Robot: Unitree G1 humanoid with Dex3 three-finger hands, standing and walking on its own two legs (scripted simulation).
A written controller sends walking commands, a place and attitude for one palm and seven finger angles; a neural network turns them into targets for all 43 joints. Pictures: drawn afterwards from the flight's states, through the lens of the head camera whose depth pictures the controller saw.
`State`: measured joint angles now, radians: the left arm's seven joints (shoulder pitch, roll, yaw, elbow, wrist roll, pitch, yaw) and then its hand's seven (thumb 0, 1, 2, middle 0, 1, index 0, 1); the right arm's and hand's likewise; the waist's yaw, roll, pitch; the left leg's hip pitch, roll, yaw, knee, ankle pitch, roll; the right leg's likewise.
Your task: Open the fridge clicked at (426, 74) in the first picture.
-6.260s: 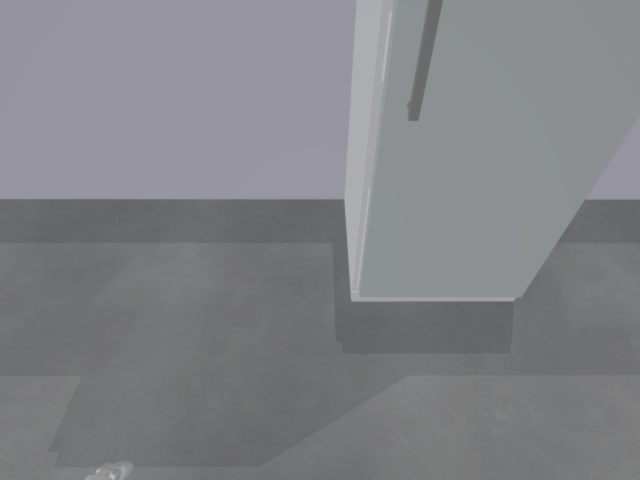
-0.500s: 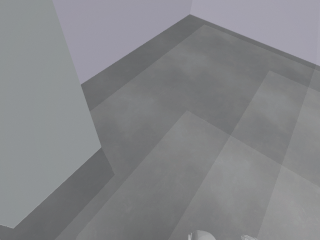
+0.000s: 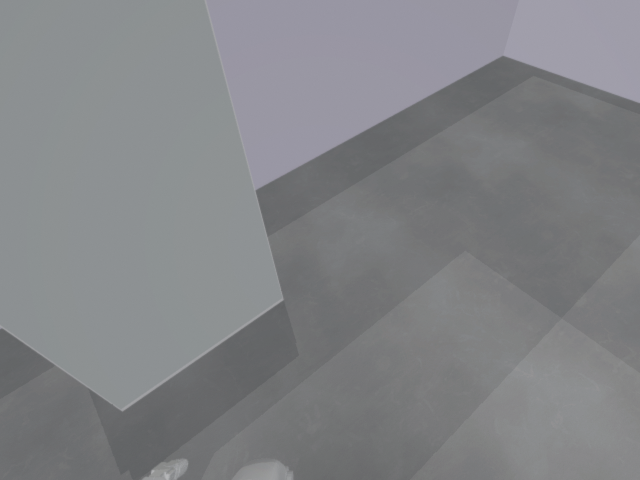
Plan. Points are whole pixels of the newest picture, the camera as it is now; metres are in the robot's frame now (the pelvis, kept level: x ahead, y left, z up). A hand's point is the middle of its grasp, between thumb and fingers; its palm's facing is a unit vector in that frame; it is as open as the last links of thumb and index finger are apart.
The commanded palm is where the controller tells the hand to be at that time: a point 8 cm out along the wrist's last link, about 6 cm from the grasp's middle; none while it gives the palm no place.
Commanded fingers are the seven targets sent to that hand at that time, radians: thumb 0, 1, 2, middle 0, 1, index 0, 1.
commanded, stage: turn to face it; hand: left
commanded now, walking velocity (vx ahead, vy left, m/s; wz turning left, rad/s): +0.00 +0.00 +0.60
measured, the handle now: out of the picture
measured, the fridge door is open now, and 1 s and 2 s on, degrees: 0 0 0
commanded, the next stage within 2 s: take the last steps up to it in 1.04 s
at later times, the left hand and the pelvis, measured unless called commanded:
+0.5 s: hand out of the picture -0.01 +0.31 -0.17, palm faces +0.32 -0.92 -0.23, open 7.4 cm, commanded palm none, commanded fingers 0.00 0.90 0.90 -0.20 -0.30 -0.20 -0.30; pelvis -0.02 +0.08 +0.00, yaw +17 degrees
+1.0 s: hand out of the picture -0.02 +0.25 -0.15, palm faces +0.48 -0.82 -0.30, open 7.4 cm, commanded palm none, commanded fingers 0.00 0.90 0.90 -0.20 -0.30 -0.20 -0.30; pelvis -0.02 +0.01 -0.01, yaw +30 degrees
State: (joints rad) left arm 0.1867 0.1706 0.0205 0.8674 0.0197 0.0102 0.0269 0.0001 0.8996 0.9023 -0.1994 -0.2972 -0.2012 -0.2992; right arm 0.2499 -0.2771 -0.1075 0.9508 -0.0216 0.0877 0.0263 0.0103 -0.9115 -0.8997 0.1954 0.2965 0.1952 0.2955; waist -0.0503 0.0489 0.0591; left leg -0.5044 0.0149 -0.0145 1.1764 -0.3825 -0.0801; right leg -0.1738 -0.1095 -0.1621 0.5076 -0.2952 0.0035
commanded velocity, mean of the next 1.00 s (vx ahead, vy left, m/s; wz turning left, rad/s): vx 0.00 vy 0.00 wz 0.48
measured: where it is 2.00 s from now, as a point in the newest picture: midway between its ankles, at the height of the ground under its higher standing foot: outside the picture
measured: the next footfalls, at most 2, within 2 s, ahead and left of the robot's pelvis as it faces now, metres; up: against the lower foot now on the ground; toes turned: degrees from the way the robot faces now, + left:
left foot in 0.24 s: +0.03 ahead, +0.16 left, +0.00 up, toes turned +16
right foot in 0.96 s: +0.07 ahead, -0.07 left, +0.00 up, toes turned +30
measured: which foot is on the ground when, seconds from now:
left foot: up 0.00-0.22, down 0.24-0.96, up 0.98-1.00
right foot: down 0.00-0.24, up 0.26-0.94, down 0.96-1.00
